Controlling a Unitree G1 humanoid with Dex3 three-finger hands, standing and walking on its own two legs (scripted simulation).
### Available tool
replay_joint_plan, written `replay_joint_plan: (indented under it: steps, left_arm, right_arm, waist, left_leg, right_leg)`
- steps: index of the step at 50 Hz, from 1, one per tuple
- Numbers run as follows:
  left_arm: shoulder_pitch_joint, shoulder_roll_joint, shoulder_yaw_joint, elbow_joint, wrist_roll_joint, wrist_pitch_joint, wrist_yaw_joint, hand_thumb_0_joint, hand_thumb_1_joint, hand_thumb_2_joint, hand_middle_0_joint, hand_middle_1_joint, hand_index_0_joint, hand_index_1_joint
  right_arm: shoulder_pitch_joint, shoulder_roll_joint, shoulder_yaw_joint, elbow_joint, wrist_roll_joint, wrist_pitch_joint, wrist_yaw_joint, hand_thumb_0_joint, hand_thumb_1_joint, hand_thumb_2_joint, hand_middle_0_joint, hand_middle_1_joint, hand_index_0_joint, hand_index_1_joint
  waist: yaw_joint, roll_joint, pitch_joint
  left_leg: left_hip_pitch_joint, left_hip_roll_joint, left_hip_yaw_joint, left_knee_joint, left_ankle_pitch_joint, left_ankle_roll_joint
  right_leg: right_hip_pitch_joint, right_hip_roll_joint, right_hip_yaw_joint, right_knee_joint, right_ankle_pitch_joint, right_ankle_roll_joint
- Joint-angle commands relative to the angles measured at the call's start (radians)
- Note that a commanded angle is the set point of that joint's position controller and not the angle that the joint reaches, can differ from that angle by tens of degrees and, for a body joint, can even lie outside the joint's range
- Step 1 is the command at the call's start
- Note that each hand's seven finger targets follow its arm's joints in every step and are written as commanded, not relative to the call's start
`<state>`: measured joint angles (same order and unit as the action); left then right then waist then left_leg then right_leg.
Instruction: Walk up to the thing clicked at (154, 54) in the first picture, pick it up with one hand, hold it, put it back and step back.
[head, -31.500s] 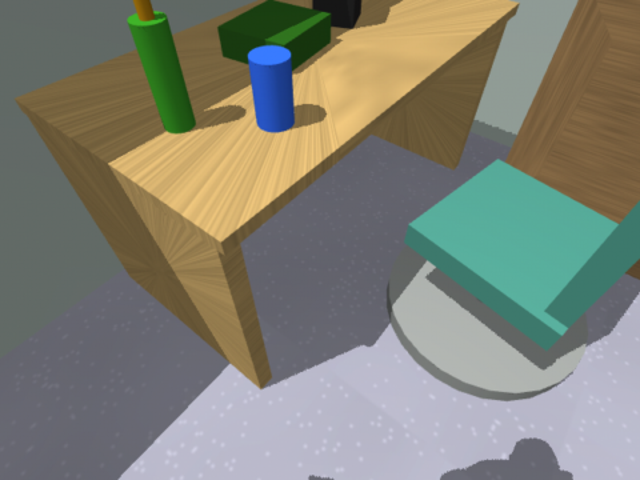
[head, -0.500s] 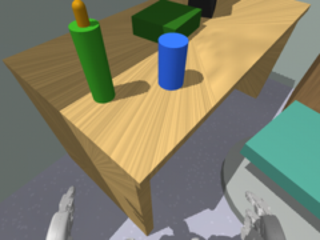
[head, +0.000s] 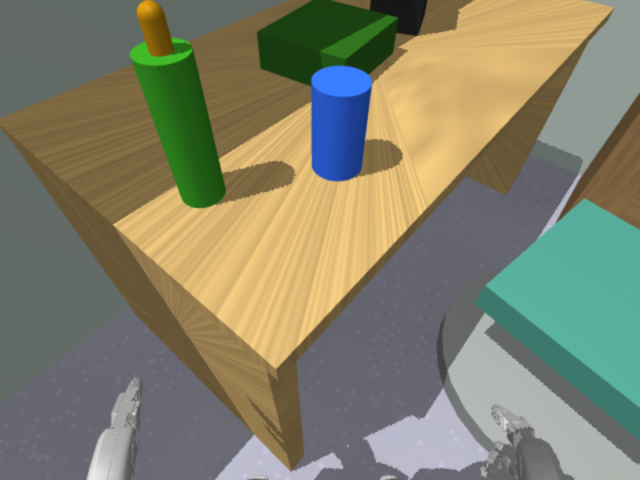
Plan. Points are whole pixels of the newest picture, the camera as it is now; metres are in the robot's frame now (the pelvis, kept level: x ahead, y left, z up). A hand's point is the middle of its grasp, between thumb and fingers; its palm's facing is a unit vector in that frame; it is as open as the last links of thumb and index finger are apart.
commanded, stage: home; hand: left
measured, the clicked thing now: (181, 116) +0.54 +0.20 +0.17
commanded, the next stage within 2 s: stand in 0.18 s
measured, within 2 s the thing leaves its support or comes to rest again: neither
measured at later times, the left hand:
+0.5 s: hand out of the picture +0.08 +0.25 -0.11, palm faces -0.03 -0.92 -0.39, open 15.3 cm
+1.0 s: hand out of the picture +0.03 +0.25 -0.09, palm faces +0.00 -0.94 -0.35, open 7.5 cm
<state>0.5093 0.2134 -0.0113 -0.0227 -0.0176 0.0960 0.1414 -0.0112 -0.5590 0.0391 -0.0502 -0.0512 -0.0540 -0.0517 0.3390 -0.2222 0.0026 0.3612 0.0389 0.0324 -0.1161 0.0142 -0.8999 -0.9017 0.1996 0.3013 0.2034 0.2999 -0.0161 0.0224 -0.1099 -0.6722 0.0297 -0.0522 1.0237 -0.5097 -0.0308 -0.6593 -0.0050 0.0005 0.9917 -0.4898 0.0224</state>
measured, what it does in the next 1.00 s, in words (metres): rises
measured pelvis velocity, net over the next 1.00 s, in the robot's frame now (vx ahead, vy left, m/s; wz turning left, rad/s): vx -0.02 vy -0.01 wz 0.01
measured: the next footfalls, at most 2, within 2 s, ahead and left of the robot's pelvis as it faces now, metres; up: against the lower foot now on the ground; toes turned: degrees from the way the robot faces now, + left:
none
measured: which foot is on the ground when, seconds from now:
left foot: down 0.00-1.00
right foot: down 0.00-1.00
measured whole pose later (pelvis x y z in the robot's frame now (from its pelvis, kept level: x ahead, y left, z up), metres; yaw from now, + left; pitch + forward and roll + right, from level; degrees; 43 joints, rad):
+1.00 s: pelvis -0.02 -0.01 +0.06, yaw +1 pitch -5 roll +0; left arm 0.14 0.33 0.01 1.15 0.02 -0.02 0.01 0.00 0.88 0.89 -0.20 -0.30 -0.21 -0.30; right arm 0.17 -0.32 -0.01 1.13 -0.02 0.00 0.00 0.01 -0.90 -0.90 0.20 0.30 0.20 0.30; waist 0.00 0.02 0.06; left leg -0.15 0.02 -0.04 0.43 -0.20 -0.03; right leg -0.15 -0.02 0.00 0.43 -0.20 0.02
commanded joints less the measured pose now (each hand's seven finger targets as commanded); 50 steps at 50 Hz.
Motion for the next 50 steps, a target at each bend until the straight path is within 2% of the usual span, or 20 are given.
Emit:
replay_joint_plan:
  steps: [1, 3, 5, 6, 7, 8, 10, 12, 14, 16, 17, 21, 25, 26, 28, 32, 33, 40, 44, 50]
  left_arm:
    - [0.01, 0.073, 0.039, -0.168, 0.004, -0.024, 0.01, 0.0, -0.595, 0.03, -0.044, -0.048, -0.044, -0.048]
    - [-0.006, 0.105, 0.07, -0.212, 0.004, -0.016, 0.013, 0.0, -0.594, 0.03, -0.044, -0.048, -0.044, -0.048]
    - [0.006, 0.086, 0.05, -0.176, 0.007, 0.0, 0.01, 0.0, -0.601, 0.026, -0.044, -0.047, -0.044, -0.046]
    - [0.001, 0.095, 0.065, -0.199, 0.006, 0.004, 0.011, 0.0, -0.595, 0.03, -0.044, -0.048, -0.044, -0.048]
    - [-0.197, 0.274, 0.102, 0.152, 0.127, -0.059, -0.036, 0.0, -0.611, 0.01, -0.041, -0.042, -0.041, -0.042]
    - [-0.154, 0.271, 0.112, 0.279, 0.127, -0.09, -0.061, 0.0, -0.611, 0.013, -0.041, -0.042, -0.041, -0.042]
    - [-0.155, 0.272, 0.087, 0.345, 0.103, -0.124, -0.09, 0.0, -0.587, 0.034, -0.045, -0.049, -0.045, -0.048]
    - [-0.216, 0.27, 0.08, 0.427, 0.079, -0.138, -0.108, 0.0, -0.583, 0.036, -0.045, -0.05, -0.045, -0.049]
    - [-0.24, 0.277, 0.08, 0.502, 0.07, -0.14, -0.113, 0.0, -0.596, 0.029, -0.044, -0.048, -0.044, -0.047]
    - [-0.263, 0.285, 0.08, 0.578, 0.067, -0.144, -0.112, 0.0, -0.436, 0.189, -0.2, -0.208, -0.2, -0.207]
    - [-0.267, 0.282, 0.079, 0.613, 0.064, -0.145, -0.112, 0.0, -0.356, 0.269, -0.2, -0.288, -0.2, -0.287]
    - [-0.289, 0.302, 0.082, 0.733, 0.061, -0.15, -0.108, 0.0, -0.036, 0.589, -0.2, -0.3, -0.2, -0.301]
    - [-0.31, 0.324, 0.078, 0.829, 0.056, -0.147, -0.107, 0.0, 0.284, 0.9, -0.2, -0.3, -0.2, -0.301]
    - [-0.325, 0.327, 0.077, 0.851, 0.054, -0.143, -0.108, 0.0, 0.364, 0.9, -0.2, -0.3, -0.2, -0.301]
    - [-0.319, 0.328, 0.073, 0.897, 0.05, -0.139, -0.109, 0.0, 0.524, 0.9, -0.2, -0.3, -0.2, -0.301]
    - [-0.327, 0.326, 0.065, 0.974, 0.037, -0.138, -0.109, 0.0, 0.844, 0.9, -0.2, -0.3, -0.2, -0.301]
    - [-0.326, 0.327, 0.063, 0.991, 0.038, -0.135, -0.109, 0.0, 0.9, 0.9, -0.2, -0.3, -0.2, -0.301]
    - [-0.372, 0.325, 0.056, 1.072, 0.035, -0.134, -0.115, 0.0, 0.9, 0.9, -0.2, -0.3, -0.2, -0.301]
    - [-0.393, 0.331, 0.056, 1.102, 0.038, -0.133, -0.118, 0.0, 0.9, 0.9, -0.2, -0.3, -0.2, -0.301]
    - [-0.408, 0.326, 0.057, 1.129, 0.035, -0.133, -0.121, 0.0, 0.9, 0.9, -0.2, -0.3, -0.2, -0.301]
  right_arm:
    - [-0.065, -0.115, -0.056, -0.129, -0.013, -0.097, -0.018, 0.0, -0.898, -0.901, 0.2, 0.301, 0.2, 0.301]
    - [-0.073, -0.115, -0.056, -0.119, -0.014, -0.11, -0.022, 0.0, -0.898, -0.901, 0.2, 0.301, 0.2, 0.301]
    - [-0.08, -0.114, -0.053, -0.105, -0.015, -0.121, -0.022, 0.0, -0.898, -0.901, 0.2, 0.301, 0.2, 0.301]
    - [-0.082, -0.115, -0.055, -0.104, -0.015, -0.129, -0.024, 0.0, -0.898, -0.901, 0.2, 0.301, 0.2, 0.301]
    - [-0.112, -0.26, -0.085, 0.165, -0.136, -0.096, 0.02, 0.0, -0.898, -0.901, 0.2, 0.3, 0.2, 0.3]
    - [-0.101, -0.269, -0.099, 0.2, -0.151, -0.082, 0.04, 0.0, -0.898, -0.901, 0.2, 0.3, 0.2, 0.3]
    - [-0.129, -0.274, -0.099, 0.207, -0.128, -0.078, 0.061, 0.0, -0.898, -0.901, 0.2, 0.3, 0.2, 0.3]
    - [-0.144, -0.255, -0.09, 0.242, -0.098, -0.078, 0.086, 0.0, -0.899, -0.901, 0.2, 0.3, 0.2, 0.3]
    - [-0.15, -0.255, -0.098, 0.279, -0.085, -0.08, 0.097, 0.0, -0.899, -0.901, 0.2, 0.3, 0.2, 0.3]
    - [-0.162, -0.255, -0.1, 0.317, -0.085, -0.079, 0.102, 0.0, -0.9, -0.9, 0.2, 0.3, 0.2, 0.3]
    - [-0.173, -0.263, -0.099, 0.336, -0.089, -0.079, 0.101, 0.0, -0.9, -0.9, 0.2, 0.3, 0.2, 0.3]
    - [-0.172, -0.264, -0.098, 0.405, -0.081, -0.071, 0.099, 0.0, -0.9, -0.9, 0.2, 0.3, 0.2, 0.3]
    - [-0.173, -0.274, -0.093, 0.477, -0.077, -0.06, 0.096, 0.0, -0.9, -0.9, 0.2, 0.3, 0.2, 0.3]
    - [-0.17, -0.276, -0.089, 0.497, -0.077, -0.058, 0.097, 0.0, -0.9, -0.9, 0.2, 0.3, 0.2, 0.3]
    - [-0.178, -0.284, -0.085, 0.529, -0.076, -0.057, 0.097, 0.0, -0.9, -0.9, 0.2, 0.3, 0.2, 0.3]
    - [-0.171, -0.293, -0.072, 0.594, -0.073, -0.059, 0.094, 0.0, -0.9, -0.9, 0.2, 0.3, 0.2, 0.3]
    - [-0.183, -0.287, -0.07, 0.606, -0.07, -0.06, 0.094, 0.0, -0.9, -0.9, 0.2, 0.3, 0.2, 0.3]
    - [-0.189, -0.299, -0.058, 0.673, -0.062, -0.062, 0.095, 0.0, -0.9, -0.9, 0.2, 0.3, 0.2, 0.3]
    - [-0.19, -0.292, -0.057, 0.697, -0.06, -0.056, 0.098, 0.0, -0.9, -0.9, 0.2, 0.3, 0.2, 0.3]
    - [-0.195, -0.291, -0.051, 0.717, -0.062, -0.056, 0.1, 0.0, -0.9, -0.9, 0.2, 0.3, 0.2, 0.3]
  waist:
    - [-0.012, -0.031, -0.101]
    - [-0.005, -0.018, -0.143]
    - [-0.011, -0.032, -0.11]
    - [-0.007, -0.026, -0.132]
    - [0.011, -0.065, 0.052]
    - [0.013, -0.07, -0.02]
    - [0.023, -0.036, -0.01]
    - [0.026, -0.058, 0.008]
    - [0.029, -0.041, -0.008]
    - [0.029, -0.028, 0.003]
    - [0.033, -0.007, 0.026]
    - [0.029, -0.006, 0.033]
    - [0.018, -0.015, 0.071]
    - [0.014, -0.011, 0.101]
    - [0.019, -0.01, 0.103]
    - [0.02, -0.014, 0.098]
    - [0.025, -0.014, 0.11]
    - [0.021, -0.019, 0.148]
    - [0.016, -0.044, 0.173]
    - [0.022, -0.026, 0.176]
  left_leg:
    - [0.087, -0.022, 0.047, -0.17, 0.238, 0.035]
    - [0.1, -0.025, 0.051, -0.156, 0.268, 0.036]
    - [0.089, -0.024, 0.051, -0.163, 0.248, 0.037]
    - [0.099, -0.025, 0.051, -0.161, 0.261, 0.036]
    - [0.182, 0.017, -0.012, -0.221, 0.331, 0.076]
    - [0.222, 0.015, -0.008, -0.199, 0.354, 0.094]
    - [0.227, 0.015, -0.054, -0.222, 0.335, 0.12]
    - [0.233, 0.005, -0.044, -0.252, 0.281, 0.118]
    - [0.267, 0.016, -0.067, -0.282, 0.298, 0.11]
    - [0.279, 0.023, -0.077, -0.307, 0.315, 0.11]
    - [0.294, 0.03, -0.086, -0.321, 0.326, 0.112]
    - [0.32, 0.03, -0.079, -0.347, 0.353, 0.104]
    - [0.373, 0.026, -0.069, -0.397, 0.296, 0.094]
    - [0.376, 0.03, -0.078, -0.437, 0.252, 0.092]
    - [0.387, 0.044, -0.09, -0.485, 0.25, 0.091]
    - [0.432, 0.051, -0.078, -0.547, 0.333, 0.074]
    - [0.442, 0.05, -0.075, -0.565, 0.318, 0.069]
    - [0.462, 0.062, -0.08, -0.67, 0.294, 0.055]
    - [0.467, 0.059, -0.073, -0.688, 0.24, 0.053]
    - [0.457, 0.064, -0.073, -0.72, 0.236, 0.051]
  right_leg:
    - [0.081, 0.026, -0.053, -0.17, 0.235, -0.023]
    - [0.103, 0.022, -0.048, -0.176, 0.267, -0.023]
    - [0.088, 0.024, -0.05, -0.181, 0.249, -0.021]
    - [0.103, 0.022, -0.049, -0.179, 0.261, -0.022]
    - [0.189, -0.035, 0.033, -0.202, 0.265, -0.097]
    - [0.228, -0.058, 0.073, -0.206, 0.316, -0.116]
    - [0.236, -0.054, 0.1, -0.204, 0.292, -0.13]
    - [0.245, -0.06, 0.108, -0.233, 0.272, -0.121]
    - [0.262, -0.053, 0.096, -0.233, 0.292, -0.112]
    - [0.279, -0.049, 0.093, -0.241, 0.309, -0.104]
    - [0.268, -0.044, 0.093, -0.252, 0.316, -0.099]
    - [0.329, -0.06, 0.105, -0.306, 0.354, -0.102]
    - [0.318, -0.077, 0.134, -0.404, 0.296, -0.103]
    - [0.305, -0.075, 0.136, -0.429, 0.245, -0.1]
    - [0.344, -0.07, 0.12, -0.455, 0.262, -0.09]
    - [0.431, -0.085, 0.119, -0.507, 0.347, -0.077]
    - [0.428, -0.088, 0.12, -0.535, 0.322, -0.079]
    - [0.493, -0.095, 0.107, -0.63, 0.282, -0.059]
    - [0.472, -0.101, 0.115, -0.681, 0.183, -0.054]
    - [0.505, -0.098, 0.104, -0.683, 0.229, -0.042]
